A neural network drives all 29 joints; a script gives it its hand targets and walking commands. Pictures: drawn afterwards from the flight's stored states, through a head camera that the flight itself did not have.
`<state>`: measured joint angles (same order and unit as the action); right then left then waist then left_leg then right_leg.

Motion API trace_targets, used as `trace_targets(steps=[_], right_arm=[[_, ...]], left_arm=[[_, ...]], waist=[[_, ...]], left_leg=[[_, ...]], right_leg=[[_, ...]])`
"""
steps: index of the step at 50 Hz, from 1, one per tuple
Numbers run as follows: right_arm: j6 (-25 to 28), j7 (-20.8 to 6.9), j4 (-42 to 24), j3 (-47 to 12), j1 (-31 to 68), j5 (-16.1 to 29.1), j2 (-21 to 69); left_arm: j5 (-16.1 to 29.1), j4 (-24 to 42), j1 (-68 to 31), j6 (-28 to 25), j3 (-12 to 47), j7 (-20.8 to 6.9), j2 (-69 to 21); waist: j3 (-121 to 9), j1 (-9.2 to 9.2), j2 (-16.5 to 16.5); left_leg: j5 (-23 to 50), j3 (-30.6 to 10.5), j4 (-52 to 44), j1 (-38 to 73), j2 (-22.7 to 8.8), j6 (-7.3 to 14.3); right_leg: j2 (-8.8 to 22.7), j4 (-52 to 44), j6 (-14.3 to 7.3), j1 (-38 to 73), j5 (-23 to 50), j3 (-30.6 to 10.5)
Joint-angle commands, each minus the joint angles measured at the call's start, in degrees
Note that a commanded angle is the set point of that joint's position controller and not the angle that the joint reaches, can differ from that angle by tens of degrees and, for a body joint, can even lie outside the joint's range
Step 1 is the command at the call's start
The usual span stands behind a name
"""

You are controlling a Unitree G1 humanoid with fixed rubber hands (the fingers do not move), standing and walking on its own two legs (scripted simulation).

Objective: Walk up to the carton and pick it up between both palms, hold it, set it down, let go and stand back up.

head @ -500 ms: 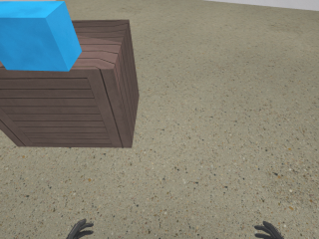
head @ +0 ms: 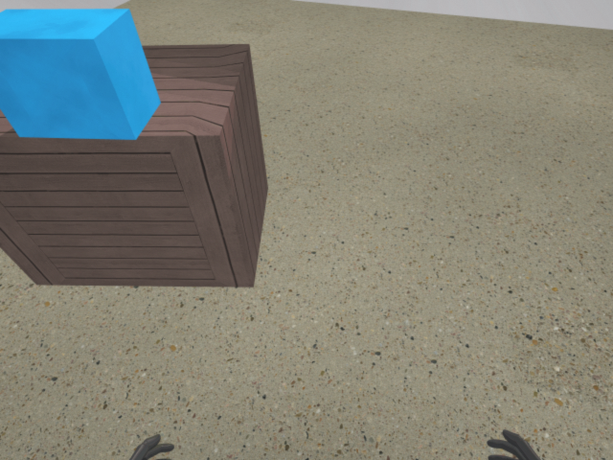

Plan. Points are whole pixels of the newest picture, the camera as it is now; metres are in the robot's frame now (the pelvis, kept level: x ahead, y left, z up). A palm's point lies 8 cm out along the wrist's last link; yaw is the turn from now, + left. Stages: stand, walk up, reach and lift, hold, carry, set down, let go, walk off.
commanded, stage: stand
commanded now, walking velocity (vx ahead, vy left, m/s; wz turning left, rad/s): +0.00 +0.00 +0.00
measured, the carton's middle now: (72, 75) +0.96 +0.62 +0.06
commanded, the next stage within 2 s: walk up in 1.16 s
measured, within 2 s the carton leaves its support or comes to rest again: neither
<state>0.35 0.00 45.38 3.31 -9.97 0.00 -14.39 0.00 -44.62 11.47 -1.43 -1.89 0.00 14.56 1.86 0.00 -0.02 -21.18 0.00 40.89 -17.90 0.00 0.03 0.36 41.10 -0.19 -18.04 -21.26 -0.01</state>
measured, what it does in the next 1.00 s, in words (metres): stands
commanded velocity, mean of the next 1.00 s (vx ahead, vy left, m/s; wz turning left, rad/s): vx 0.00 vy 0.00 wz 0.00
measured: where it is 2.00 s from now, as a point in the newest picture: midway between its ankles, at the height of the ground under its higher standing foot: outside the picture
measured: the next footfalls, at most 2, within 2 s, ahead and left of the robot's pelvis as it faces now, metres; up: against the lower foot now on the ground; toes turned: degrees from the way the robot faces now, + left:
left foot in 1.70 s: +0.07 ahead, +0.22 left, +0.00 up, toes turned +5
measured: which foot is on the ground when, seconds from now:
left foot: down 0.00-1.00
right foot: down 0.00-1.00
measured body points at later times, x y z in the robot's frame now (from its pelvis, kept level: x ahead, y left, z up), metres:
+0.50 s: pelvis -0.02 +0.00 +0.00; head -0.03 +0.00 +0.45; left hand +0.08 +0.27 -0.12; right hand +0.09 -0.27 -0.12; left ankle +0.01 +0.12 -0.72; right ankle +0.01 -0.12 -0.72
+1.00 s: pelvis -0.03 +0.00 +0.01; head -0.02 +0.00 +0.46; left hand +0.06 +0.27 -0.12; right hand +0.08 -0.27 -0.12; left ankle +0.01 +0.12 -0.72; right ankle +0.01 -0.12 -0.72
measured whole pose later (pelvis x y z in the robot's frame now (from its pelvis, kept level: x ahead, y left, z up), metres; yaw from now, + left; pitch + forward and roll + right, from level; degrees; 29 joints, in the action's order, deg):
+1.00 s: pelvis -0.03 +0.00 +0.01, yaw +0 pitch -2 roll +0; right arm 0.4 0.0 56.0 2.2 -7.7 0.0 -14.9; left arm 0.0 -54.1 11.5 -1.7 -1.9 0.0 15.2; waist 2.3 0.0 0.0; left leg -16.2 0.0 36.2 -17.9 0.0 0.1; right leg 0.4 35.9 0.2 -17.8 -16.0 0.0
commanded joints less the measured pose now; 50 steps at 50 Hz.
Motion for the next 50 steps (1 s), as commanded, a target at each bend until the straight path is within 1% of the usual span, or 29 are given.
trace_targets(steps=[1,3,5,6,7,8,9,11,13,14,15,16,17,18,19,21,24,26,28,34,36,39,40,41,43,44,45,47,50], right_arm=[[2.9,0.8,-3.2,2.5,3.7,-1.3,-15.0],[2.7,0.5,-2.8,2.4,4.8,-1.4,-13.9],[2.8,0.3,-2.3,2.4,4.3,-1.6,-14.3],[2.6,0.1,-2.9,2.5,4.3,-1.4,-14.2],[2.7,0.2,-1.8,2.4,3.9,-1.3,-14.7],[2.3,0.2,-1.4,2.2,5.0,-1.4,-14.0],[2.5,0.3,-1.4,2.2,4.7,-1.1,-14.5],[2.5,0.2,-0.8,2.2,4.3,-1.3,-14.5],[2.4,0.3,0.0,2.6,5.3,-1.0,-15.3],[2.6,0.4,0.4,2.2,4.3,-1.0,-14.5],[2.7,0.4,0.8,2.1,3.6,-1.3,-14.0],[2.6,0.2,0.8,2.0,4.1,-1.2,-14.4],[2.4,0.2,1.3,1.9,4.0,-1.1,-13.6],[2.4,0.0,1.2,2.0,5.5,-1.2,-14.5],[2.3,0.2,1.7,2.6,4.8,-1.1,-15.5],[2.6,0.1,2.1,1.7,4.7,-1.6,-14.5],[2.6,-0.1,2.3,1.7,6.7,-1.2,-15.3],[2.6,0.1,3.0,1.4,5.9,-1.1,-14.1],[2.1,0.1,3.7,1.4,5.0,-0.6,-14.8],[2.5,0.2,5.3,1.3,6.0,-0.9,-15.7],[2.5,0.0,6.3,1.4,5.8,-0.7,-14.5],[2.4,0.0,6.7,1.1,6.2,-0.7,-14.3],[2.4,0.0,7.6,1.0,5.4,-0.8,-15.2],[2.6,0.1,6.9,0.8,5.5,-0.9,-13.8],[2.5,0.0,6.5,1.3,5.2,-0.7,-15.3],[2.3,0.1,7.7,1.4,4.9,-0.7,-15.8],[2.2,0.4,7.8,1.2,5.1,-0.9,-15.8],[2.3,0.2,7.7,1.0,5.2,-0.7,-15.1],[2.3,0.1,8.5,1.1,6.2,-0.6,-15.2]], left_arm=[[-1.1,2.4,-2.5,-2.7,-2.8,1.2,13.5],[-1.3,2.0,-4.6,-2.9,-2.7,1.3,14.0],[-1.4,1.3,-3.8,-2.7,-3.0,1.1,14.2],[-1.3,1.5,-3.3,-3.0,-2.6,0.9,14.3],[-1.1,1.5,-3.3,-3.0,-2.7,1.0,14.1],[-1.3,0.7,-3.6,-2.7,-2.5,1.3,15.1],[-1.3,0.7,-3.9,-2.5,-2.8,1.3,15.2],[-1.6,0.5,-4.3,-3.2,-2.4,1.0,14.1],[-1.6,-0.2,-4.7,-2.8,-2.6,1.0,15.5],[-1.3,-0.4,-5.1,-2.6,-2.3,0.8,15.1],[-1.4,-0.6,-5.5,-2.8,-2.6,0.7,15.7],[-0.9,-1.3,-4.0,-2.6,-3.2,0.7,16.8],[-1.5,-2.1,-3.4,-2.9,-2.6,0.8,15.8],[-1.2,-1.9,-4.2,-2.5,-2.6,0.9,15.3],[-1.4,-2.3,-2.7,-2.7,-2.9,1.0,15.9],[-0.9,-2.5,-3.1,-2.8,-2.6,0.5,14.2],[-1.1,-2.7,-5.1,-2.1,-2.6,0.7,14.4],[-1.0,-3.5,-4.0,-2.4,-2.0,0.7,13.9],[-1.5,-3.9,-5.4,-2.3,-2.3,0.8,16.0],[-1.1,-5.0,-4.4,-2.6,-2.3,0.8,14.0],[-1.0,-5.8,-2.8,-2.6,-2.2,0.5,14.9],[-0.9,-5.9,-3.7,-2.3,-2.5,0.6,16.4],[-1.2,-6.2,-2.2,-2.4,-2.1,0.7,14.3],[-1.2,-6.4,-2.4,-2.5,-2.2,0.7,14.5],[-1.1,-7.1,-3.9,-2.4,-2.0,0.7,14.9],[-1.5,-7.5,-4.1,-2.4,-1.7,0.6,14.7],[-1.2,-7.1,-4.0,-2.4,-1.9,0.6,14.5],[-0.6,-7.1,-3.8,-2.5,-1.9,0.7,14.7],[-0.9,-8.3,-1.7,-2.8,-2.0,0.8,15.7]], waist=[[-3.4,-0.02,1.5],[-2.5,-0.6,-2.5],[-3.8,0.12,-1.0],[-4.0,-0.64,2.4],[-2.3,0.42,1.8],[-1.1,-0.37,1.8],[-1.2,-0.53,-1.5],[-2.3,-0.64,-0.3],[-2.8,-1.02,-2.4],[0.6,-1.16,-0.5],[0.0,-1.15,-2.3],[0.4,-1.14,-0.6],[0.2,-1.35,-1.8],[2.4,-0.45,0.8],[-0.1,0.11,-0.6],[0.0,0.61,2.8],[-0.1,0.96,-1.3],[-0.7,0.55,2.4],[1.7,-0.66,-1.5],[-3.1,0.15,0.8],[-2.3,0.04,-1.3],[-0.3,-0.23,2.7],[-3.1,0.27,2.2],[-2.5,-0.44,-1.5],[-4.6,-1.14,1.4],[-3.3,-1.41,-1.7],[-3.4,-0.01,-1.6],[-3.2,-0.06,1.9],[-4.1,0.08,0.8]], left_leg=[[15.2,-6.7,-8.6,2.7,-5.5,4.7],[13.0,-5.8,-8.8,3.4,-4.7,4.3],[11.3,-6.2,-8.6,3.1,-4.3,4.3],[12.1,-5.9,-8.1,4.4,-4.3,4.1],[10.6,-7.6,-9.6,1.9,-4.9,4.5],[9.2,-6.4,-10.1,1.5,-4.8,4.5],[8.6,-7.3,-9.5,1.9,-4.6,4.4],[9.5,-6.5,-9.9,2.2,-4.6,4.2],[7.5,-5.3,-9.2,4.3,-3.9,3.4],[7.1,-5.5,-8.9,2.8,-3.8,3.6],[5.4,-6.2,-10.9,2.1,-4.0,3.7],[6.9,-6.9,-10.6,2.2,-4.6,4.0],[7.6,-6.9,-11.0,1.6,-4.1,4.0],[6.9,-7.7,-12.3,1.0,-5.1,4.4],[6.1,-7.0,-11.5,2.1,-4.3,4.1],[7.2,-7.7,-12.8,0.5,-4.8,4.4],[5.3,-8.4,-13.8,-0.1,-5.5,4.2],[4.0,-8.9,-13.6,0.2,-5.4,4.6],[1.0,-7.5,-13.7,1.2,-4.3,3.7],[7.3,-8.4,-14.8,3.1,-5.9,3.8],[7.7,-7.5,-14.6,3.9,-5.2,3.4],[7.1,-7.6,-14.8,2.1,-5.3,3.7],[5.4,-7.8,-15.1,4.1,-5.5,3.9],[6.1,-6.7,-13.7,4.5,-5.3,3.8],[7.5,-7.5,-13.9,5.8,-5.1,3.3],[7.8,-8.0,-15.5,5.1,-6.1,3.4],[8.7,-8.4,-15.6,4.6,-6.5,3.6],[8.5,-8.1,-16.0,3.3,-6.0,3.6],[11.8,-6.3,-13.3,4.3,-5.7,2.9]], right_leg=[[4.4,-8.3,-4.2,1.3,14.4,-6.1],[5.0,-10.4,-4.4,0.8,15.0,-6.9],[5.2,-10.0,-4.8,0.7,11.7,-7.1],[5.6,-9.9,-4.6,-0.3,10.8,-7.3],[4.9,-10.5,-4.3,0.1,10.2,-7.7],[5.5,-12.4,-4.3,0.0,9.6,-8.0],[5.4,-12.5,-4.4,-0.5,8.9,-7.7],[5.0,-11.7,-4.0,0.3,10.0,-7.2],[6.1,-14.2,-4.3,-1.1,7.5,-8.8],[6.1,-15.4,-4.1,-2.4,6.8,-9.8],[6.1,-14.4,-4.3,-1.3,5.8,-9.2],[5.2,-14.2,-3.8,-2.5,5.0,-8.9],[5.5,-14.3,-4.0,-0.8,6.0,-8.8],[5.5,-13.9,-4.4,-2.9,4.5,-9.1],[5.2,-14.1,-4.5,-0.6,4.8,-9.2],[5.0,-12.6,-4.0,1.3,7.2,-8.1],[4.2,-12.8,-3.7,1.1,6.6,-7.5],[5.0,-13.1,-3.7,0.4,3.8,-9.1],[5.6,-17.7,-3.8,-2.6,-2.0,-10.7],[4.8,-14.6,-3.2,3.1,9.4,-7.3],[5.2,-16.1,-3.2,2.8,8.9,-7.4],[5.7,-16.6,-3.3,0.7,6.4,-9.0],[6.0,-16.2,-3.3,2.3,6.7,-8.7],[6.3,-17.4,-3.5,1.2,6.6,-9.3],[6.0,-17.1,-3.1,1.6,8.0,-8.9],[6.1,-17.1,-3.0,1.6,8.6,-8.2],[5.6,-15.9,-2.8,2.7,9.2,-6.8],[5.6,-15.7,-3.1,3.3,10.1,-7.3],[5.6,-15.5,-2.9,4.0,13.4,-7.2]])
